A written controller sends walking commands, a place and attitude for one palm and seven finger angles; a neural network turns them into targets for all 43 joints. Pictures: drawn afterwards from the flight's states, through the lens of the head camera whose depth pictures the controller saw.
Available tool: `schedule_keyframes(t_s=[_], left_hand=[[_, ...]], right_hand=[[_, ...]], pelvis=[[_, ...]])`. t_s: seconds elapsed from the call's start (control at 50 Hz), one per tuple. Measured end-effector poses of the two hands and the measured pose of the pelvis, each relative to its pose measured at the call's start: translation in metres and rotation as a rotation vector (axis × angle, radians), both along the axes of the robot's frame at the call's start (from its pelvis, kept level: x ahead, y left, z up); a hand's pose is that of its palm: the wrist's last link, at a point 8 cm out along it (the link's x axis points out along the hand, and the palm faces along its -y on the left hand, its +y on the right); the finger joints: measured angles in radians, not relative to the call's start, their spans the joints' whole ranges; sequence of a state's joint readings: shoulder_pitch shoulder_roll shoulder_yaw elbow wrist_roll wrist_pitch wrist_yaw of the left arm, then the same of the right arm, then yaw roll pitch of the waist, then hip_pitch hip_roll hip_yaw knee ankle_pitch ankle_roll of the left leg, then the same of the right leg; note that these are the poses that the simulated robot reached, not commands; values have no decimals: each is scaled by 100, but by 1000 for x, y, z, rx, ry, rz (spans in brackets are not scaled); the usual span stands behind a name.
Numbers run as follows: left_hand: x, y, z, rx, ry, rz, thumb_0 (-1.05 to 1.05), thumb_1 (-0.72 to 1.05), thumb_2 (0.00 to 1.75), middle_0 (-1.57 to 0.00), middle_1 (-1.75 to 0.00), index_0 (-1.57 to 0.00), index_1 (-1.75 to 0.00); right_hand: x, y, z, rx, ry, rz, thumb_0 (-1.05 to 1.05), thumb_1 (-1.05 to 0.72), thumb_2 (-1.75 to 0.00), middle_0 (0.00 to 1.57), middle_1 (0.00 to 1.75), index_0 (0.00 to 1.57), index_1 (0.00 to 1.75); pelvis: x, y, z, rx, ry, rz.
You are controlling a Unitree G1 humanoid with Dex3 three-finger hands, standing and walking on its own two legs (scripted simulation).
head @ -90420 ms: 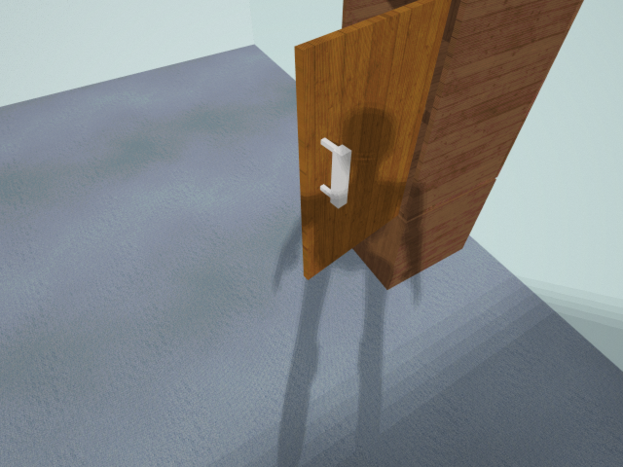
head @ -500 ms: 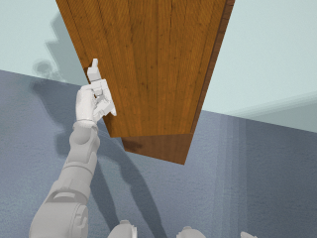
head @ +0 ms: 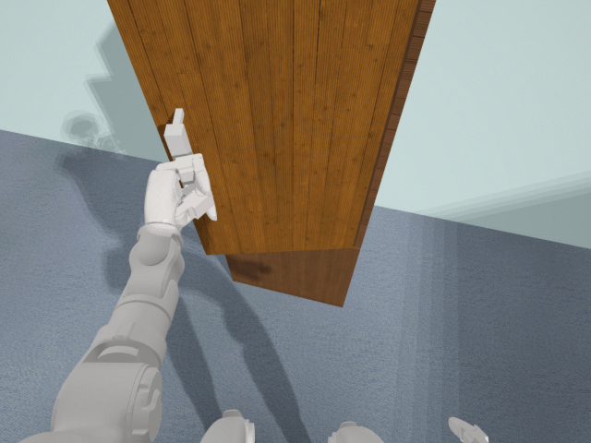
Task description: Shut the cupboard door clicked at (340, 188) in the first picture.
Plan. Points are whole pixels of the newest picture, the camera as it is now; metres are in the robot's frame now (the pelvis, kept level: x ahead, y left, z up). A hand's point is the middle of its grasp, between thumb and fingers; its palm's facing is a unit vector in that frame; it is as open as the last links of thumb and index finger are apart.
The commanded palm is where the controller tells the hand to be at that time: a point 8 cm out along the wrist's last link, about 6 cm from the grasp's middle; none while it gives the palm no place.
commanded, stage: push the door shut along its arc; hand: left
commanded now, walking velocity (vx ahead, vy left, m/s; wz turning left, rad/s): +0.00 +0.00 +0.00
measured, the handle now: (186, 153) +0.53 +0.16 +0.07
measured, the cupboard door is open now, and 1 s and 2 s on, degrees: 18 0 0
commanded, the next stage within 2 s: pull the fist back off the door in 1.16 s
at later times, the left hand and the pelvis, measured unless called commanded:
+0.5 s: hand (210, 161) +0.50 +0.11 +0.09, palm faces -0.12 -0.99 -0.06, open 3.1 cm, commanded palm +0.50 +0.15 +0.08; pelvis -0.01 +0.01 -0.02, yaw +1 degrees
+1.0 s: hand (229, 137) +0.55 +0.09 +0.08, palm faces -0.25 -0.97 -0.05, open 3.1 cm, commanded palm +0.57 +0.11 +0.08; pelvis -0.01 +0.02 -0.04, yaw -1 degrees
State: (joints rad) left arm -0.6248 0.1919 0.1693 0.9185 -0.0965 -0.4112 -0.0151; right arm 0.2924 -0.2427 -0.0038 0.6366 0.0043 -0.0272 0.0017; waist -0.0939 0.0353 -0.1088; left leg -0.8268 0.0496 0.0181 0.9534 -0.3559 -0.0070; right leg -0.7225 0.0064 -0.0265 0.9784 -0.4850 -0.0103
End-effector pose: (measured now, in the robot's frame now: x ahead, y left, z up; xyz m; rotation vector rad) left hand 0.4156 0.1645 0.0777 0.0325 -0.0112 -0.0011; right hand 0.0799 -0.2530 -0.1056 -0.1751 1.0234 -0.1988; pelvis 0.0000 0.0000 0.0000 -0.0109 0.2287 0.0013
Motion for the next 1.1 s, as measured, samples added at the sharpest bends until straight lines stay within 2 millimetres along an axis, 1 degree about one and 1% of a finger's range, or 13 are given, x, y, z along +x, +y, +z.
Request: schedule_keyframes(t_s=[0.06, 0.12, 0.26, 0.42, 0.56, 0.66, 0.82, 0.9, 1.0, 1.1], left_hand=[[9, 3, 8, 0, -42, -2, 2, 90, 90, -130, -150, -130, -150], [19, 3, 16, 13, -75, -26, 2, 90, 90, -131, -150, -130, -150], [36, 6, 15, 26, -25, -68, 2, 90, 90, -134, -150, -130, -150], [55, 6, 12, 22, -11, -104, 2, 90, 90, -134, -150, -130, -150], [76, 4, 11, 33, -1, -136, 2, 90, 90, -134, -150, -130, -150], [92, -1, 10, 36, 13, -166, 2, 90, 90, -132, -150, -130, -150], [118, -8, 9, 28, 23, -202, 2, 90, 90, -130, -150, -130, -150], [129, -19, 8, 29, 27, -239, 2, 90, 90, -129, -150, -130, -150], [129, -18, 9, 27, 33, -249, 2, 90, 90, -129, -150, -130, -150], [129, -19, 9, 20, 45, -244, 2, 90, 90, -130, -150, -130, -150]], right_hand=[[-3, 0, -3, -4, 9, -2, 1, -90, -90, 20, 30, 20, 30], [-9, 1, -8, -3, 37, -4, 1, -90, -90, 20, 30, 20, 30], [-35, 1, -17, 1, 129, -19, 1, -90, -90, 20, 30, 20, 30], [-65, -3, -19, -26, 206, -45, 1, -90, -90, 20, 30, 20, 30], [-87, -6, -21, -58, 248, -69, 1, -90, -90, 20, 30, 20, 30], [-101, -3, -23, -67, 277, -81, 1, -90, -90, 20, 30, 20, 30], [-117, 7, -26, -64, 315, -103, 1, -90, -90, 20, 30, 20, 30], [-124, 13, -27, -56, 337, -118, 1, -90, -90, 20, 30, 20, 30], [-130, 21, -30, -34, 361, -112, 1, -90, -90, 20, 30, 20, 30], [-133, 23, -31, -36, 353, -117, 1, -90, -90, 20, 30, 20, 30]], pelvis=[[-1, 0, -2, -1, 10, 1], [-1, 1, -5, -4, 23, 4], [-2, 2, -9, -8, 48, 13], [-6, 4, -15, -18, 82, 18], [-11, 7, -24, -31, 118, 21], [-13, 11, -29, -38, 144, 20], [-12, 16, -37, -48, 187, 12], [-10, 18, -40, -52, 203, 7], [-9, 19, -41, -55, 207, 8], [-13, 19, -43, -62, 204, 10]])
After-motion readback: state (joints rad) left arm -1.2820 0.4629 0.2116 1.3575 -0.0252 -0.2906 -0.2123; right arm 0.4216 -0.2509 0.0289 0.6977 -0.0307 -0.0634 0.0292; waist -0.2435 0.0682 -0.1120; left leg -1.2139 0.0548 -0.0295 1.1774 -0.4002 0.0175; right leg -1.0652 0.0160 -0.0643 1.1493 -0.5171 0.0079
